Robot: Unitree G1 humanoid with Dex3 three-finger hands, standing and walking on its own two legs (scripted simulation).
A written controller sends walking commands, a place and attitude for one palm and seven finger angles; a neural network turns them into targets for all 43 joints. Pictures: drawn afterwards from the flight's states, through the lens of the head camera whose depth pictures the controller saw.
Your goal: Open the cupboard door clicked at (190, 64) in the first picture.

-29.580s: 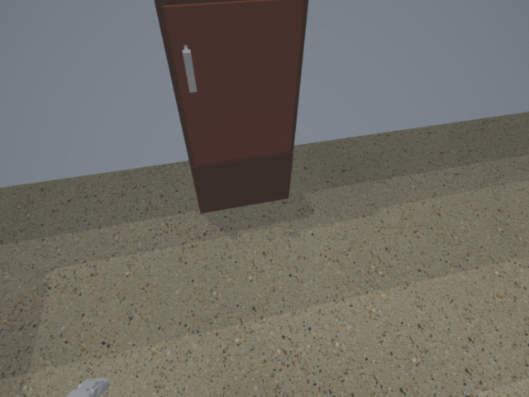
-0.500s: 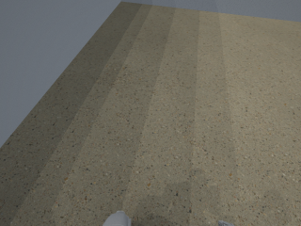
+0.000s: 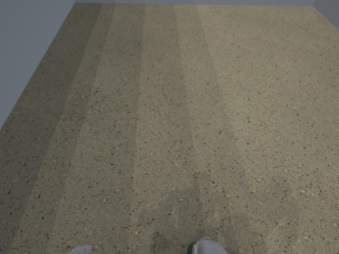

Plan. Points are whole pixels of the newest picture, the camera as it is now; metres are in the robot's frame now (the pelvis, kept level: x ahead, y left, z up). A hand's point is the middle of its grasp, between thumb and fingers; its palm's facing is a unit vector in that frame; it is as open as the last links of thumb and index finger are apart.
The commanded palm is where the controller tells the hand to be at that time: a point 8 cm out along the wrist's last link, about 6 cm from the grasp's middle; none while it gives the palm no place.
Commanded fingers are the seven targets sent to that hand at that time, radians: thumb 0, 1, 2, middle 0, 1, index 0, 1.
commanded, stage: turn to face it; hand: left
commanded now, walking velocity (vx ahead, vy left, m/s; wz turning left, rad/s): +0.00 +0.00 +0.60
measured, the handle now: out of the picture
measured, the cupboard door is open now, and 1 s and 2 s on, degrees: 42 42 42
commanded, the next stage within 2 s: none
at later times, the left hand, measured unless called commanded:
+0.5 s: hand (96, 242) +0.18 +0.21 -0.20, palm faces +0.24 -0.96 -0.16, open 7.2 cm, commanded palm none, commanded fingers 0.00 0.90 0.90 -0.20 -0.30 -0.20 -0.30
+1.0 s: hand out of the picture +0.12 +0.15 -0.15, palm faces +0.52 -0.81 -0.28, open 7.3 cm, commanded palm none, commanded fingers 0.00 0.90 0.90 -0.20 -0.30 -0.20 -0.30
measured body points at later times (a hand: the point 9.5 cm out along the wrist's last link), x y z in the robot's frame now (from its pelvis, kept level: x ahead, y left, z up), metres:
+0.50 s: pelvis +0.12 +0.01 -0.02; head +0.15 +0.05 +0.43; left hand +0.17 +0.26 -0.18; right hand +0.22 -0.23 -0.15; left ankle +0.14 +0.11 -0.74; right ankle +0.11 -0.13 -0.68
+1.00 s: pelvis +0.17 -0.06 +0.00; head +0.22 -0.04 +0.45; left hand +0.09 +0.19 -0.13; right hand +0.40 -0.24 -0.14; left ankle +0.09 +0.06 -0.67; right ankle +0.20 -0.16 -0.74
